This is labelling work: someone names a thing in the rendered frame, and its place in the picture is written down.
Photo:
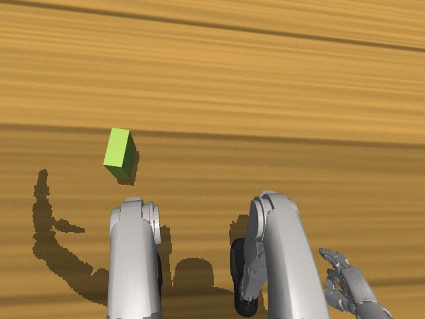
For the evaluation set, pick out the right robot foot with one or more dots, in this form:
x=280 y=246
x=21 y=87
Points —
x=237 y=262

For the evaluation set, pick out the right robot hand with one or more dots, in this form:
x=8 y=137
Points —
x=355 y=289

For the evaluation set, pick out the right robot arm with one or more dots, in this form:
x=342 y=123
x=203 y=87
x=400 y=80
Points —
x=372 y=310

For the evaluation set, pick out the carton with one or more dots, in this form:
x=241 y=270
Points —
x=120 y=153

